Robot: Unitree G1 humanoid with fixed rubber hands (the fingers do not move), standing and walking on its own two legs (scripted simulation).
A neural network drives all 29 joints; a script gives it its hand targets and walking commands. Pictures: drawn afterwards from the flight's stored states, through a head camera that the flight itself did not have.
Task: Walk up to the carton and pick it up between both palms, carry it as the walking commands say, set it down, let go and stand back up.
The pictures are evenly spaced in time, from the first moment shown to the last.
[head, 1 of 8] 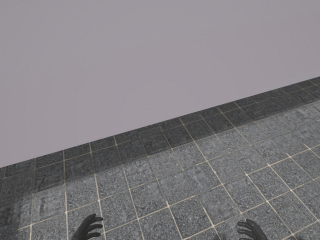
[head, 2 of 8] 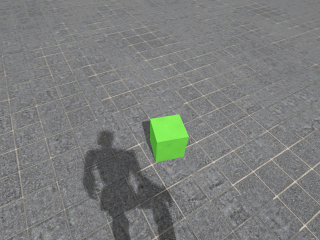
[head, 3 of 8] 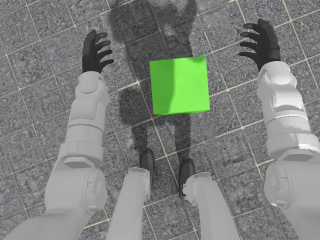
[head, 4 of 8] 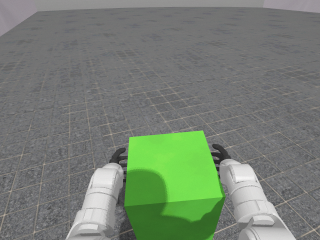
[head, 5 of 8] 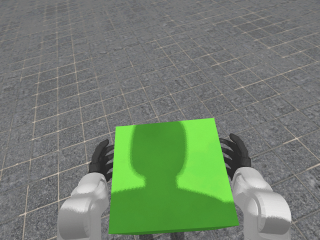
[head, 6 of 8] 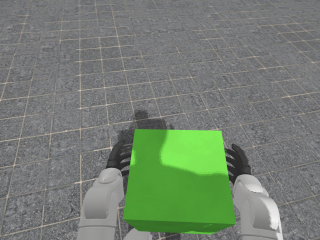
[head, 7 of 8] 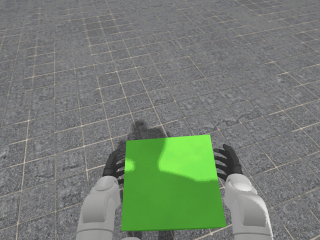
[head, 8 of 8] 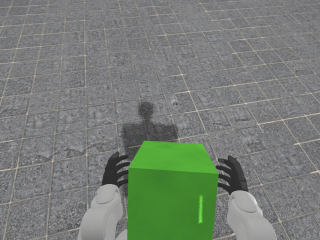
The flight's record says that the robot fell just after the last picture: no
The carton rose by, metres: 0.67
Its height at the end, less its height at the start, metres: +0.42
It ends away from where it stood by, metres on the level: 20.40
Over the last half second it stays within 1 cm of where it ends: no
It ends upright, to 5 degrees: no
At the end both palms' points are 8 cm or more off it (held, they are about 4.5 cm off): no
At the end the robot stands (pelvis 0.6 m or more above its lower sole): yes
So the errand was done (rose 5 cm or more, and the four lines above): no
